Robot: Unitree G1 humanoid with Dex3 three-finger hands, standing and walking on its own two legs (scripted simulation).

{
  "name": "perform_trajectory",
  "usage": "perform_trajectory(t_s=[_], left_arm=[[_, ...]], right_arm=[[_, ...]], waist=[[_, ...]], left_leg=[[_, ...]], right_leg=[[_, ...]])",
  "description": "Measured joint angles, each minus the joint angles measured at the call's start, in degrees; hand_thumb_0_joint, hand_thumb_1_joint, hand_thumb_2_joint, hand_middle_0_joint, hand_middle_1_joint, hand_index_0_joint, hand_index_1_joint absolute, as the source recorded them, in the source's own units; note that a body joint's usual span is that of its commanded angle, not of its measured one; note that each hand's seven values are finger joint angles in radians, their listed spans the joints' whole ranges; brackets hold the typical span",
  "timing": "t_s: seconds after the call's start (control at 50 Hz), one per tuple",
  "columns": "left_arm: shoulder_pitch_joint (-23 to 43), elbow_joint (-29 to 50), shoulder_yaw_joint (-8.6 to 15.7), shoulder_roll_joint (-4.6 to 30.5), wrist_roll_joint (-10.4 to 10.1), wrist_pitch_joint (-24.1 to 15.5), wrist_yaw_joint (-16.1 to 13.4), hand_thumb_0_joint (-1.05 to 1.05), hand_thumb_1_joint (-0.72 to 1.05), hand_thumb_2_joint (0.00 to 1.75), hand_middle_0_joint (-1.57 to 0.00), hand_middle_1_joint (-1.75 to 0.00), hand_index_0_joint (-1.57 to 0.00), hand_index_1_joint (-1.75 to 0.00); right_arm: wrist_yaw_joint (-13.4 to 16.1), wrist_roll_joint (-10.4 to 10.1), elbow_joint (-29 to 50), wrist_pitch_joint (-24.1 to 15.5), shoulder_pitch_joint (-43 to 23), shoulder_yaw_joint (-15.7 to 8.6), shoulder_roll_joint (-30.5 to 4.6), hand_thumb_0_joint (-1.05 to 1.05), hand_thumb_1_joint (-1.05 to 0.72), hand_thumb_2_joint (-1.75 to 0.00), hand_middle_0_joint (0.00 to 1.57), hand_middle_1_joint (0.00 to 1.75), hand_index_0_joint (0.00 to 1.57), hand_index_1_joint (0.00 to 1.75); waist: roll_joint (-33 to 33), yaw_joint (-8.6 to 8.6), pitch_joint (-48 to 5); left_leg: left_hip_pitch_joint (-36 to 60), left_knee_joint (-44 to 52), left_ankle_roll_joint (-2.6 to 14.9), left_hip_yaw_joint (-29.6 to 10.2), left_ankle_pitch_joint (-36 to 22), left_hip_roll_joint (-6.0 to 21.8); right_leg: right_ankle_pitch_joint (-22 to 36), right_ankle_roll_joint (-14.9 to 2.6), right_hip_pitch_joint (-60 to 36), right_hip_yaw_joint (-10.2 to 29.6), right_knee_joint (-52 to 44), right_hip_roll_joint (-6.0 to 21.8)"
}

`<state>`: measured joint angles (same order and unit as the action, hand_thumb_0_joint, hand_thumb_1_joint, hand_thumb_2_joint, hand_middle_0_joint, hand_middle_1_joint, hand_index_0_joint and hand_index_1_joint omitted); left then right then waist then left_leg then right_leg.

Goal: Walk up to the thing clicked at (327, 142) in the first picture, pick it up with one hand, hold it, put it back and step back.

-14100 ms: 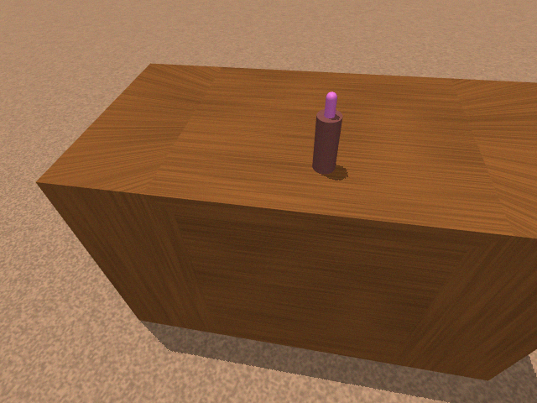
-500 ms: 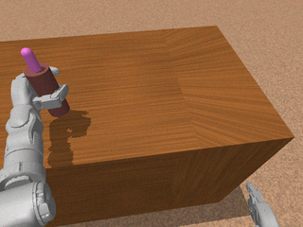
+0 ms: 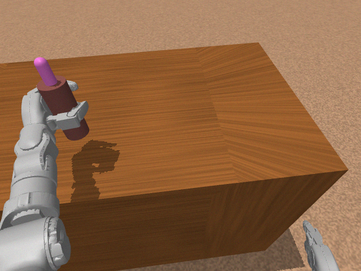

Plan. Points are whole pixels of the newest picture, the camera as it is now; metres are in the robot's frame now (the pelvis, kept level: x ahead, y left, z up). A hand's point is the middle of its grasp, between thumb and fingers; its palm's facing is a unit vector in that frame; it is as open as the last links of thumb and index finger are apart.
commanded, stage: lift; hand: left
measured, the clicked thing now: (60, 100) +0.47 +0.23 +0.18
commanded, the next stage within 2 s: hold in 1.28 s
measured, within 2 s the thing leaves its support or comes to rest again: neither
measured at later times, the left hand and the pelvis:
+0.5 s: hand (51, 94) +0.40 +0.20 +0.24, palm faces +0.18 -0.98 -0.03, open 7.2 cm; pelvis +0.00 +0.00 +0.01, yaw +1 degrees
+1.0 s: hand (39, 91) +0.35 +0.18 +0.28, palm faces +0.16 -0.99 +0.00, open 7.2 cm; pelvis -0.02 +0.00 +0.02, yaw +1 degrees
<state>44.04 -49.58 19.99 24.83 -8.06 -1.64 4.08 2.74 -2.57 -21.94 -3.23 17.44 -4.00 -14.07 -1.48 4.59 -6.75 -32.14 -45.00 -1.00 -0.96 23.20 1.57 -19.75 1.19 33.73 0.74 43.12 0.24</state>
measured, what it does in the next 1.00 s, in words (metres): stands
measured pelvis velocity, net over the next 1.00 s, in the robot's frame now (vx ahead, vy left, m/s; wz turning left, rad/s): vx -0.02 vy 0.00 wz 0.02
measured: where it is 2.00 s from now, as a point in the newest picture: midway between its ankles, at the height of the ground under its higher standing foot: outside the picture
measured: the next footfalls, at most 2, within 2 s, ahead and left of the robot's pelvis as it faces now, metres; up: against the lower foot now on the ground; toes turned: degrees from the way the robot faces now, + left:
none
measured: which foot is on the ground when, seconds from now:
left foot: down 0.00-1.00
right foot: down 0.00-1.00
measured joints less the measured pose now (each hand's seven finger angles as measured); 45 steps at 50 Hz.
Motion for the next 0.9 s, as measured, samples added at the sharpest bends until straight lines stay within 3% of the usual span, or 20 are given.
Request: perform_trajectory(t_s=[0.2, 0.5, 0.72, 0.9], left_arm=[[-4.28, 10.18, -1.56, -2.47, -0.73, 5.03, -1.16, 0.01, -0.05, 1.11, -0.90, -1.06, -0.88, -1.05], [-9.00, 29.04, -2.92, -5.35, -1.93, 20.80, -1.74, 0.01, -0.05, 1.11, -0.90, -1.06, -0.89, -1.05], [-10.55, 37.24, -3.22, -7.00, -2.88, 30.29, -1.91, 0.01, -0.05, 1.10, -0.90, -1.06, -0.88, -1.05], [-10.66, 42.22, -3.12, -7.37, -3.75, 34.66, -2.51, 0.01, -0.04, 1.10, -0.90, -1.06, -0.88, -1.06]], right_arm=[[0.76, -0.58, -0.65, -1.26, 0.68, -0.93, 0.06, -0.01, 0.55, -0.05, 0.05, 0.05, 0.05, 0.05], [0.48, -0.76, -4.88, -3.92, 0.43, 0.00, 1.60, -0.01, 0.56, -0.05, 0.05, 0.05, 0.05, 0.05], [0.18, -0.86, -6.72, -5.61, -0.03, -0.97, 0.91, -0.01, 0.56, -0.05, 0.05, 0.05, 0.05, 0.05], [-0.06, -0.91, -9.07, -6.95, -0.87, -1.40, 0.91, -0.01, 0.56, -0.05, 0.05, 0.05, 0.05, 0.05]], waist=[[-0.54, -1.29, -0.61], [-2.19, -3.98, 0.63], [-2.17, -4.56, 0.91], [-2.37, -4.79, 1.42]], left_leg=[[4.03, 1.86, 0.09, -0.06, -0.24, -0.09], [11.20, 6.34, 0.34, -0.28, -2.17, -0.92], [14.51, 9.13, 0.34, -0.54, -3.91, -1.29], [15.81, 10.21, 0.34, -0.61, -4.95, -1.32]], right_leg=[[0.24, 0.09, -4.17, -0.12, -2.00, 0.13], [1.40, 0.29, -11.21, -0.43, -5.58, 1.01], [2.70, 0.26, -14.47, -0.72, -7.86, 1.41], [3.76, 0.24, -15.86, -0.80, -9.04, 1.44]])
